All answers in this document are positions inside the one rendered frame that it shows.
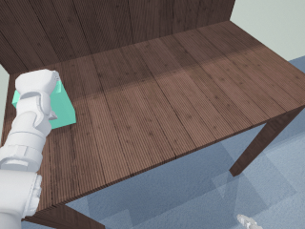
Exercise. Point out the left robot upper arm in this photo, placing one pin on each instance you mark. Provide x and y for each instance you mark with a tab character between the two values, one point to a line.
19	197

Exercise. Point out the table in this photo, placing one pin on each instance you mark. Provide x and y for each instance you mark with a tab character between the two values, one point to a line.
150	81

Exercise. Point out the robot right hand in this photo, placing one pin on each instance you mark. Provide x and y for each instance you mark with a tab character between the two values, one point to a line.
248	223

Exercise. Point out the robot left forearm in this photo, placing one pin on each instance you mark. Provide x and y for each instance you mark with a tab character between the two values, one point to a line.
23	148

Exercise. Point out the sponge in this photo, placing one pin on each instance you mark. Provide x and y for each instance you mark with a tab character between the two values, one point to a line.
60	104

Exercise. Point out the robot left hand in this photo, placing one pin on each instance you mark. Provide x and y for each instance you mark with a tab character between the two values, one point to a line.
43	80

